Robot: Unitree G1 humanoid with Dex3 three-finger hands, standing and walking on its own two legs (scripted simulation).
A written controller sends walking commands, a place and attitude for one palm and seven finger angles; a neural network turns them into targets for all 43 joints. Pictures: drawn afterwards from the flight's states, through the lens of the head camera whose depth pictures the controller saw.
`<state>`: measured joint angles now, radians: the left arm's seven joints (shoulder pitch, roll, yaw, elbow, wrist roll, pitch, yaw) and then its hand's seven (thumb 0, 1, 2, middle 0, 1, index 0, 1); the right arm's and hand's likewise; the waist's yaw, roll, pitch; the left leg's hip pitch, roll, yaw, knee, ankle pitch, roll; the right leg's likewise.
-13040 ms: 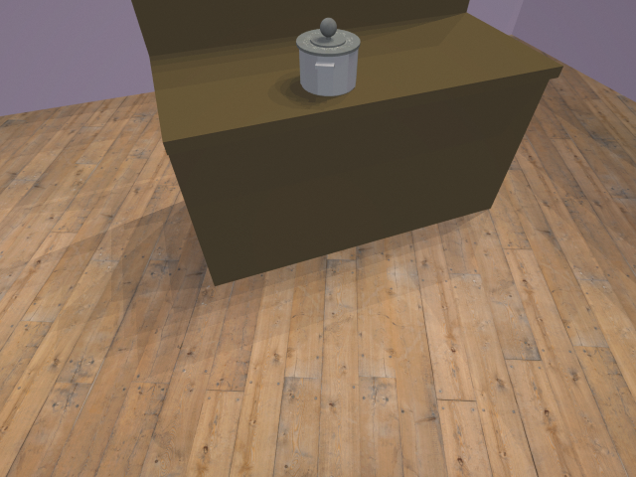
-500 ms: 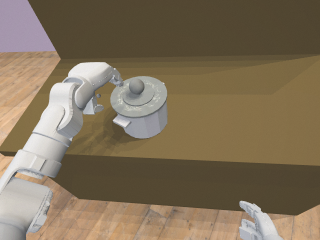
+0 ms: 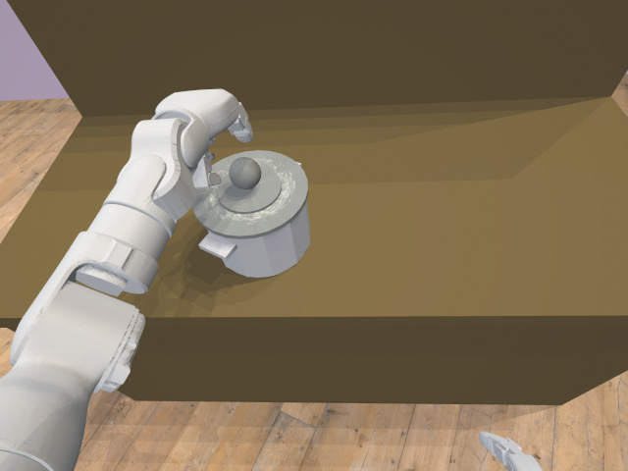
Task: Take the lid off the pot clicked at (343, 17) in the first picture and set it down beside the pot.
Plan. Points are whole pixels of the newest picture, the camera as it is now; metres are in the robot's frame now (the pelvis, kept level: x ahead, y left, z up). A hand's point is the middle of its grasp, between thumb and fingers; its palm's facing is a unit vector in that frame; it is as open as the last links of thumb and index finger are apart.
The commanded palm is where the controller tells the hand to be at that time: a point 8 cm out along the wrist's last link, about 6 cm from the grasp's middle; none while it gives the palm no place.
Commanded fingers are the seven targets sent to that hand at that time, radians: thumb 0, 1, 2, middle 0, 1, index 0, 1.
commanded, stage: move the open hand above the knob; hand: left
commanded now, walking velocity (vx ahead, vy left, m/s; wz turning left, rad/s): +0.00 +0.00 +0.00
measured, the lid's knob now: (245, 173) +0.52 +0.11 +0.07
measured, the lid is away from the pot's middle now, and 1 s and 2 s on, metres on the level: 0.00 0.00 0.00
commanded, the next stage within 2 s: lower the open fingers around the knob in 1.00 s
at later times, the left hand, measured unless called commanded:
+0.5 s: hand (222, 139) +0.49 +0.12 +0.16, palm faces -0.27 -0.05 -0.96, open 10.2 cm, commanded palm +0.47 +0.12 +0.22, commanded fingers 0.00 -0.29 1.38 -0.82 -0.08 -0.82 -0.08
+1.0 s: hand (220, 145) +0.48 +0.12 +0.16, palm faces -0.28 -0.04 -0.96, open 10.2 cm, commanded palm +0.47 +0.11 +0.22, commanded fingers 0.00 -0.29 1.38 -0.82 -0.08 -0.82 -0.08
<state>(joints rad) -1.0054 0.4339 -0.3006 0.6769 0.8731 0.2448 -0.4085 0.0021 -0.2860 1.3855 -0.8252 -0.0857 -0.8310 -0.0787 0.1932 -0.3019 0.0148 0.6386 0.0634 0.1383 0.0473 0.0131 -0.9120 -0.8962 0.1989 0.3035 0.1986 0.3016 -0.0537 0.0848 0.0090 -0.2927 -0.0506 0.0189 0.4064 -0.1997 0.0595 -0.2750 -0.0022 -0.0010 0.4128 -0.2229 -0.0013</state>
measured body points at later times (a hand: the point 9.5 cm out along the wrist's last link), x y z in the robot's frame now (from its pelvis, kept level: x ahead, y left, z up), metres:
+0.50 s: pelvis +0.01 +0.01 +0.00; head +0.06 -0.02 +0.45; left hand +0.50 +0.12 +0.21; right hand +0.09 -0.25 -0.14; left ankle +0.00 +0.08 -0.74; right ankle -0.01 -0.12 -0.74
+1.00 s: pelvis +0.00 +0.01 +0.00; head +0.04 -0.02 +0.45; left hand +0.48 +0.12 +0.22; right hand +0.12 -0.24 -0.13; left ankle +0.00 +0.08 -0.74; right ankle -0.01 -0.12 -0.74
